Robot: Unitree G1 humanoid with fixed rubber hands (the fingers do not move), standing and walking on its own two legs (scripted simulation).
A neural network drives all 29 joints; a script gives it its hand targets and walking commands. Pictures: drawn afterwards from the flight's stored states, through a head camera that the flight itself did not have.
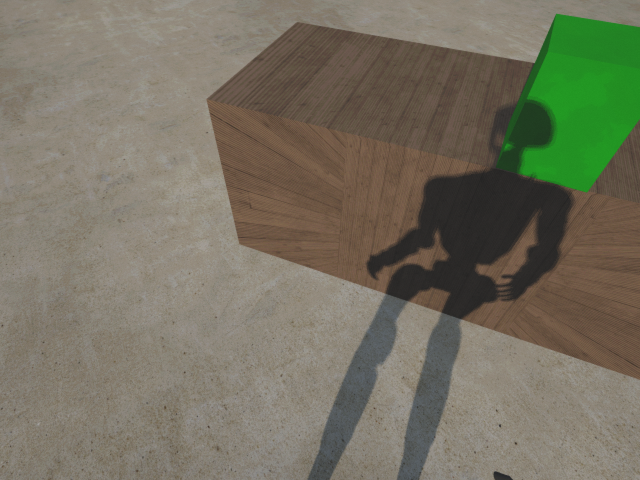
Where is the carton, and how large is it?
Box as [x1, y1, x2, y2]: [496, 14, 639, 191]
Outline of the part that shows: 556,14 510,119 496,167 583,191 587,191 639,118 639,27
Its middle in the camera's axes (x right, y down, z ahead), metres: +0.57 -0.31 +0.87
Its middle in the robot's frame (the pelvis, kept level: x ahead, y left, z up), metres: +0.85 -0.56 +0.02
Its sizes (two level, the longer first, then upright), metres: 0.215 0.202 0.273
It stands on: a pedestal, 0.65 m high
